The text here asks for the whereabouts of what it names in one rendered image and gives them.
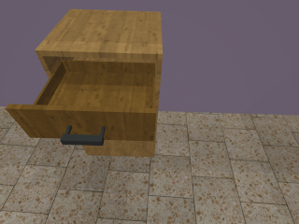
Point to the handle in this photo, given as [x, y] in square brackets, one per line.
[82, 139]

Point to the cabinet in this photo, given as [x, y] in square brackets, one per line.
[97, 35]

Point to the drawer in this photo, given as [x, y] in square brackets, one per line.
[90, 94]

